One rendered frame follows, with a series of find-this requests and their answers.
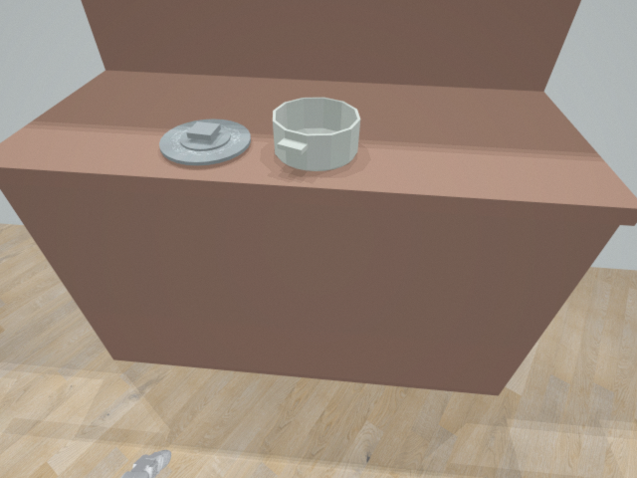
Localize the lid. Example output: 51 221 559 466
159 119 251 165

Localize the pot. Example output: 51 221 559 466
273 98 360 171

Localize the knob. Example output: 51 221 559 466
187 121 221 140

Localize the robot left hand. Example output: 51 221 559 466
120 450 171 478

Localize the table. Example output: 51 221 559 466
0 0 637 395

